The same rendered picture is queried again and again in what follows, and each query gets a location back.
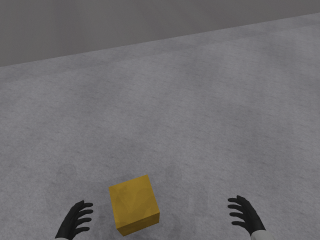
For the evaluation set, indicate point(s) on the left robot hand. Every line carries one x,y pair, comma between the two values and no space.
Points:
68,228

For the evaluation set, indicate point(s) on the right robot hand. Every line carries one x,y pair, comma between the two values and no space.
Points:
249,215

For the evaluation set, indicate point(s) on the carton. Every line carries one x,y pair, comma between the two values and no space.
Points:
134,205

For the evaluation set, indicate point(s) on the robot right forearm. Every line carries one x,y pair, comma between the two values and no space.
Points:
262,235

